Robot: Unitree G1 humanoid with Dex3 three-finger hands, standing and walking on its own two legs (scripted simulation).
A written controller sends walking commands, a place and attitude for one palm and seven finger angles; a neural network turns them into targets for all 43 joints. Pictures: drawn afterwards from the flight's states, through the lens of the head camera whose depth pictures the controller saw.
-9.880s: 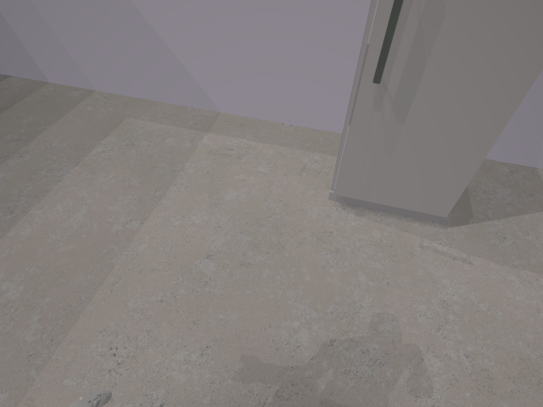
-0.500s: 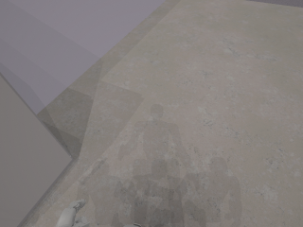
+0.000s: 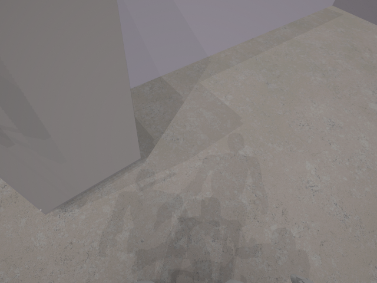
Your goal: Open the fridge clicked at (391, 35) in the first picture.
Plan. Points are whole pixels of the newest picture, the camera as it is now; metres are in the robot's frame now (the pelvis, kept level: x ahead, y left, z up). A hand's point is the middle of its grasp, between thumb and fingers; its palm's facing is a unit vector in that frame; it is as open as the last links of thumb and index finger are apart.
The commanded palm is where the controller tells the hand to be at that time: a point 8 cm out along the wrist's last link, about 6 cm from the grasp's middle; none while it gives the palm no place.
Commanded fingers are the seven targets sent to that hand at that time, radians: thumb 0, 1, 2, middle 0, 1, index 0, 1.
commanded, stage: turn to face it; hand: left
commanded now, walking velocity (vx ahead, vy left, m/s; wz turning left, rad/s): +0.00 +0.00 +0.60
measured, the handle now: out of the picture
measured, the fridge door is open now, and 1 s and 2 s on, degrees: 0 0 0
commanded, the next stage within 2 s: take the last steps up to it in 1.28 s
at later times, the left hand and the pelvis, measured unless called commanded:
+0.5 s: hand out of the picture +0.07 +0.19 -0.12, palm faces +0.27 -0.92 -0.30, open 7.4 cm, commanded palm none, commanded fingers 0.00 0.90 0.90 -0.20 -0.30 -0.20 -0.30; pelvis -0.01 -0.04 +0.00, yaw +17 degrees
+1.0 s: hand out of the picture -0.15 +0.20 -0.18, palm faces +0.60 -0.76 -0.25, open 7.4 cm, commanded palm none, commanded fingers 0.00 0.90 0.90 -0.20 -0.30 -0.20 -0.30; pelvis -0.05 -0.01 +0.00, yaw +35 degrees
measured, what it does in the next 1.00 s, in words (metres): steps on the spot, turning left: right foot, then left foot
